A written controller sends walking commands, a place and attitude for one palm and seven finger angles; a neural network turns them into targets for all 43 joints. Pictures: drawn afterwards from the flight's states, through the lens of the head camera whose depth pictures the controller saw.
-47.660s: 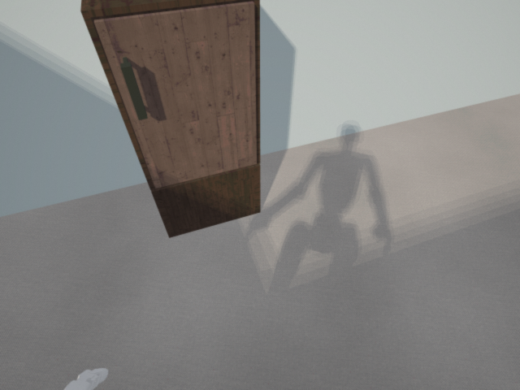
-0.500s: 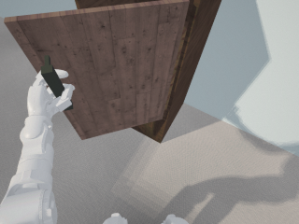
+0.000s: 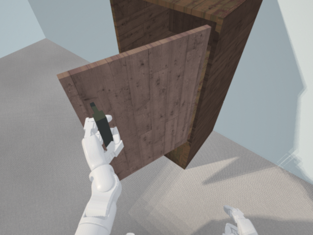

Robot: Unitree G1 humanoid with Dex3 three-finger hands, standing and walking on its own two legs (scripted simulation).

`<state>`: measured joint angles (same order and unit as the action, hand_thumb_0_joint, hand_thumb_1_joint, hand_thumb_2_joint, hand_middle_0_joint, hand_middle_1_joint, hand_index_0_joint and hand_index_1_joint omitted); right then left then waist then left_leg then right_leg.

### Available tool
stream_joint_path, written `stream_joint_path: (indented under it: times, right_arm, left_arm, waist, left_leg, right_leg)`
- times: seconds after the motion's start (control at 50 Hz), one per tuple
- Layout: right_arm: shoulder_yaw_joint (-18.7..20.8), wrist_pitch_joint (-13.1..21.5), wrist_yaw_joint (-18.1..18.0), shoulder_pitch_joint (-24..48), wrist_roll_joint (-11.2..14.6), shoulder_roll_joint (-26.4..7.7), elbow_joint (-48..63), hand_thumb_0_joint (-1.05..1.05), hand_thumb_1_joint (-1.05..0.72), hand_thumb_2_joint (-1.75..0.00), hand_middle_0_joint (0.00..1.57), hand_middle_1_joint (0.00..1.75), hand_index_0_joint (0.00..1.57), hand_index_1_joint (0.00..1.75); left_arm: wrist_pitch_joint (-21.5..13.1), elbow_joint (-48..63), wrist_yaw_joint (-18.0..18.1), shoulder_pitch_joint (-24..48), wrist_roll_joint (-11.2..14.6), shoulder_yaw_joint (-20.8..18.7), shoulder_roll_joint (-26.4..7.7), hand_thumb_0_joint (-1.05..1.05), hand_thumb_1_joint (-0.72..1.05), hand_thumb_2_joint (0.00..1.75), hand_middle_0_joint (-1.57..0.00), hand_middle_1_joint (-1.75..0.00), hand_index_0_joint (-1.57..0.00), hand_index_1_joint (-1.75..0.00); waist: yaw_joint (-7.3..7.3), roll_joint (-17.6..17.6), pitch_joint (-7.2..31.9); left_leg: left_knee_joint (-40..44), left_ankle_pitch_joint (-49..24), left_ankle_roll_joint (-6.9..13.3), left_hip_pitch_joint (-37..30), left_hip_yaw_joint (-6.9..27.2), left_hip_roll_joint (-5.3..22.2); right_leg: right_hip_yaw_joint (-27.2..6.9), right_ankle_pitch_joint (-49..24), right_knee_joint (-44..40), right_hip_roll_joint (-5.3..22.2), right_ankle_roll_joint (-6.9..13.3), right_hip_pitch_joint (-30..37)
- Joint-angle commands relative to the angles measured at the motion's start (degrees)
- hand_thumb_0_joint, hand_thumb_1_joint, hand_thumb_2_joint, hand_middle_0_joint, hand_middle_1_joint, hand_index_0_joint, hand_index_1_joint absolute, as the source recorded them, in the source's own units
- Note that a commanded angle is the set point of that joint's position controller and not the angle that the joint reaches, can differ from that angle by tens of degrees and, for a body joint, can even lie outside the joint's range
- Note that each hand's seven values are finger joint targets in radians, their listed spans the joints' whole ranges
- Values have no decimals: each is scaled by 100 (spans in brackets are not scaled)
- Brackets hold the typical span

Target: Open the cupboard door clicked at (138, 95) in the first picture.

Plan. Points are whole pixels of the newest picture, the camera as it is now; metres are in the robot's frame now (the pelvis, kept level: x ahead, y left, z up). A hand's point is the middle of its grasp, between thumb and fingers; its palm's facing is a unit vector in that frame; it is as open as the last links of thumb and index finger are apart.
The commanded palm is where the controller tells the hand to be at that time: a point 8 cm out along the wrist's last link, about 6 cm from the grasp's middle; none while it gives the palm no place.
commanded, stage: pull the door open along its arc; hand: left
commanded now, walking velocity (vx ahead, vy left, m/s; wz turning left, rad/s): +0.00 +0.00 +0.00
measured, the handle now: (103, 129) +0.37 +0.16 +0.06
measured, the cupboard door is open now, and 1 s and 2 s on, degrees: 70 80 82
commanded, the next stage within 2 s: open thumb and fingers to let go in 0.16 s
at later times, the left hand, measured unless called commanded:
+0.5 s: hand (134, 155) +0.30 +0.07 +0.06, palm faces +0.46 -0.89 -0.02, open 7.1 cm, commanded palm +0.25 +0.11 +0.06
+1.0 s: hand (134, 156) +0.30 +0.07 +0.06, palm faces +0.39 -0.92 +0.00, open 14.3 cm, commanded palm +0.25 +0.12 +0.06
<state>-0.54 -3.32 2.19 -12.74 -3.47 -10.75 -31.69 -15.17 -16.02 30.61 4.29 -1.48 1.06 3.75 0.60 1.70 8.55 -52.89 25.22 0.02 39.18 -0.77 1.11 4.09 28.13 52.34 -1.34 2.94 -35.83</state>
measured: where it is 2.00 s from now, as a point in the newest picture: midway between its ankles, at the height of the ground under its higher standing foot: outside the picture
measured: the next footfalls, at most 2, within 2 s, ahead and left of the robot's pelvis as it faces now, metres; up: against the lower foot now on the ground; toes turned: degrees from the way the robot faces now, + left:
none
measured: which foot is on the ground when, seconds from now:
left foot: down 0.00-1.00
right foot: down 0.00-1.00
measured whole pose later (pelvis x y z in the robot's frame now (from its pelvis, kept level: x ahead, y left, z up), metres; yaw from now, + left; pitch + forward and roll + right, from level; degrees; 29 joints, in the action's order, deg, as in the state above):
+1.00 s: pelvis -0.01 -0.01 +0.00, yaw +1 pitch +10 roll +0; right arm 0.0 -1.9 -0.4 -12.0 -4.2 -10.8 -32.9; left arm -13.8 -11.2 32.5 -2.2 -4.5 10.0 6.3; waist 0.0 2.0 8.1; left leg -52.8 24.2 -0.8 38.7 0.4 0.5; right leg 5.2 28.3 53.5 -0.8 3.8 -35.5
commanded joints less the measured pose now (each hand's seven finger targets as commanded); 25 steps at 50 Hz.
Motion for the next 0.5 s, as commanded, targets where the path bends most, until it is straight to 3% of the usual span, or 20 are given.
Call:
stream_joint_path:
  times: [0.0,0.16,0.22,0.24,0.28,0.34,0.42,0.48]
  right_arm:
    - [285,247,-66,230,-22,-600,811,0,-90,-90,20,30,20,30]
    - [214,427,-131,451,-25,-468,972,0,-90,-90,20,30,20,30]
    - [177,488,-208,512,-55,-460,877,0,-90,-90,20,30,20,30]
    - [154,492,-244,573,-71,-472,789,0,-90,-90,20,30,20,30]
    - [138,498,-299,669,-76,-421,712,0,-90,-90,20,30,20,30]
    - [152,514,-326,701,-70,-402,642,0,-90,-90,20,30,20,30]
    - [178,466,-331,646,-57,-423,616,0,-90,-90,20,30,20,30]
    - [192,431,-334,596,-48,-435,624,0,-90,-90,20,30,20,30]
  left_arm:
    - [-296,1619,171,586,-299,489,130,0,90,90,-40,-135,-40,-135]
    - [-134,2338,156,-649,-480,1239,622,0,90,90,-40,-135,-40,-135]
    - [-103,2227,276,-218,-596,1121,432,0,90,90,-40,-135,-40,-135]
    - [-135,2174,351,354,-551,944,263,0,90,90,-40,-135,-40,-135]
    - [-173,1923,402,426,-514,773,191,0,76,84,-39,-134,-39,-134]
    - [-218,1805,384,627,-483,777,216,0,55,75,-38,-131,-38,-131]
    - [-195,1637,283,609,-349,654,156,0,27,63,-35,-128,-35,-128]
    - [-212,1675,187,596,-289,718,226,0,6,54,-34,-126,-34,-126]
  waist:
    - [16,-451,1342]
    - [38,-643,1042]
    - [111,-764,740]
    - [169,-684,638]
    - [119,-740,603]
    - [112,-693,842]
    - [42,-815,1154]
    - [68,-862,1227]
  left_leg:
    - [542,-1818,92,-1030,73,-115]
    - [565,-1551,89,-995,113,-143]
    - [462,-1225,94,-780,175,-176]
    - [415,-1071,93,-693,182,-190]
    - [350,-866,77,-557,197,-228]
    - [313,-832,71,-522,209,-244]
    - [349,-1011,61,-485,221,-250]
    - [380,-1173,67,-558,206,-240]
  right_leg:
    - [-241,-2647,-806,100,-173,900]
    - [-375,-2786,-1011,251,-257,1032]
    - [-579,-2324,-1189,329,-291,803]
    - [-662,-2075,-1245,387,-323,645]
    - [-846,-1609,-1386,457,-332,625]
    - [-999,-1586,-1418,533,-362,714]
    - [-1005,-2220,-1307,559,-405,1049]
    - [-954,-2780,-1216,568,-450,1176]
